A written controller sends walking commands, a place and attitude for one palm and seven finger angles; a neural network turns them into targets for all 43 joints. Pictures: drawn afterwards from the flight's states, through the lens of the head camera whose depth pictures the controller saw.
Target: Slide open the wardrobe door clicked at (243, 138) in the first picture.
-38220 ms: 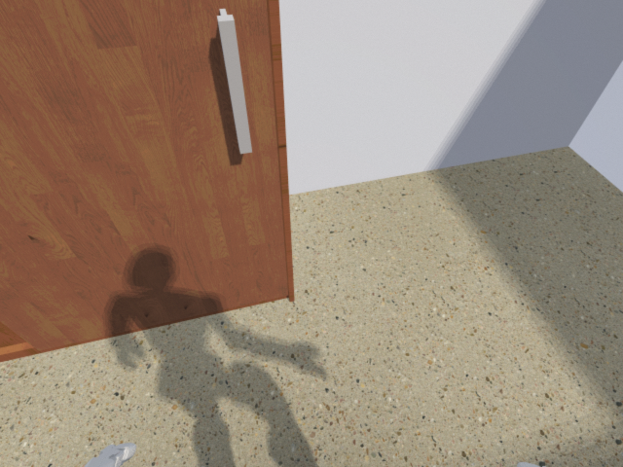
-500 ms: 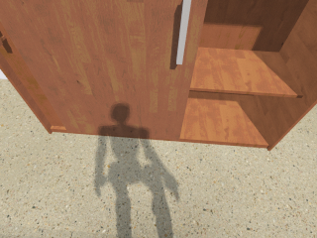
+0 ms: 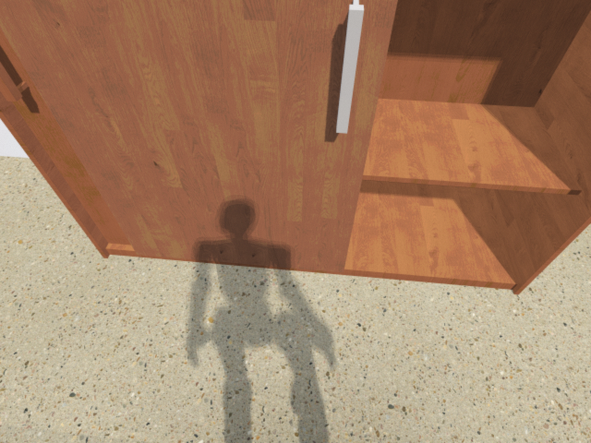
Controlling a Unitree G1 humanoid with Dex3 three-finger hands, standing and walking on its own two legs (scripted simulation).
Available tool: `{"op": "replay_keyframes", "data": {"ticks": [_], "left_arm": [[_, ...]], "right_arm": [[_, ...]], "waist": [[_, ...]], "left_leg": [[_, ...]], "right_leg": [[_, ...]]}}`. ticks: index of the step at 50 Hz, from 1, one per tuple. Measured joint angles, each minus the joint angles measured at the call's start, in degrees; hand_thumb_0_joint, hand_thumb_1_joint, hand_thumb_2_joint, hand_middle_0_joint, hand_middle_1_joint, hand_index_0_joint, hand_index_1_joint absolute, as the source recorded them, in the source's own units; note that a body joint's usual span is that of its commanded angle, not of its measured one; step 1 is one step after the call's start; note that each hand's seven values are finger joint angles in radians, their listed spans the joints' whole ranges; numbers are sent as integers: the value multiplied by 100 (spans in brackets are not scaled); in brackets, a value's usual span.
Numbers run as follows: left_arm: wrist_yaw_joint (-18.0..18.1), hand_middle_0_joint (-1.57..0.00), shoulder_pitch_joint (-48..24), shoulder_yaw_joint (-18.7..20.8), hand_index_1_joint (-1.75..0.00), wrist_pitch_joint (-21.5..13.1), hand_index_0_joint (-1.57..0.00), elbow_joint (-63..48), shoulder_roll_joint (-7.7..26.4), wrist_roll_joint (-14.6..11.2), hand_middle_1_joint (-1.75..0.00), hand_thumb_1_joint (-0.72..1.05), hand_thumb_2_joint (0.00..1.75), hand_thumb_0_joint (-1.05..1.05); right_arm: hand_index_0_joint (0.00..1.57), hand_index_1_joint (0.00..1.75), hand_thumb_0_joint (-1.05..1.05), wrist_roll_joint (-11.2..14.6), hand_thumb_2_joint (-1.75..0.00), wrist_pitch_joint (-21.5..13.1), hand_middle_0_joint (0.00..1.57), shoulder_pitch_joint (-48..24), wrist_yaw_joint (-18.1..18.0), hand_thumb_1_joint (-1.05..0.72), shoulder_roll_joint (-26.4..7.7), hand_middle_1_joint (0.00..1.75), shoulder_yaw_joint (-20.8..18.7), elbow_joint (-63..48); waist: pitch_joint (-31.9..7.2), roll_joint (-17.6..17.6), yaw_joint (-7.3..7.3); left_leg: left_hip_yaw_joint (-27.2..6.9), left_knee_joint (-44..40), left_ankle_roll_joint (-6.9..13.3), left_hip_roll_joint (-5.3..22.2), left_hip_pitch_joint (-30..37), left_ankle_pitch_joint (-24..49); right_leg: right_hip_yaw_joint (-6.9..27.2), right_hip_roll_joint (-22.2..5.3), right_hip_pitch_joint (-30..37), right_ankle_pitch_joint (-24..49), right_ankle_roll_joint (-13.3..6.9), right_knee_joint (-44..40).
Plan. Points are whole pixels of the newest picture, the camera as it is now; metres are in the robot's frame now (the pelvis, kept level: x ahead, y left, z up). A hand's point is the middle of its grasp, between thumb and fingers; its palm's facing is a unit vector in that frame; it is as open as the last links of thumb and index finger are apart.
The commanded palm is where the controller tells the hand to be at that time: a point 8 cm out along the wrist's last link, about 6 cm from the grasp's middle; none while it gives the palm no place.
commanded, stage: look to check the result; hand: right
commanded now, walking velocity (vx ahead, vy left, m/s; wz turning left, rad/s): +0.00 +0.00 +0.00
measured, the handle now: (348, 71) +0.79 -0.04 +0.10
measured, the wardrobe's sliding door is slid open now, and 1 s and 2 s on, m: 0.67 0.67 0.67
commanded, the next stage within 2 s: stand and wait in 0.50 s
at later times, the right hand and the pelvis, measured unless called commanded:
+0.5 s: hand out of the picture +0.03 -0.17 -0.18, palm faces -0.03 +0.98 -0.19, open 7.4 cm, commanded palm none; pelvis +0.01 +0.00 +0.00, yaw +0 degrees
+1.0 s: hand out of the picture +0.03 -0.17 -0.18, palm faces -0.03 +0.98 -0.20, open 7.4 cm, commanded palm none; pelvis +0.01 +0.01 +0.00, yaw +1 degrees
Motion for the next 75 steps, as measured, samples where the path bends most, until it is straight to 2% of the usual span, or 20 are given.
{"op": "replay_keyframes", "data": {"ticks": [19,75], "left_arm": [[31,-20,-6,-13,-30,-15,-20,123,-20,-12,-30,91,89,1],[38,-20,150,-6,-30,-36,-20,170,-74,-19,-30,91,89,1]], "right_arm": [[20,29,1,8,-90,-5,20,161,-9,-91,60,30,8,170],[20,29,1,8,-90,-33,20,226,-15,-91,68,30,-6,171]], "waist": [[-2,20,-38],[-19,17,-13]], "left_leg": [[-15,-129,14,-25,187,-26],[-19,-235,45,-67,255,58]], "right_leg": [[-14,-16,188,-42,28,-111],[-15,-52,249,29,58,-192]]}}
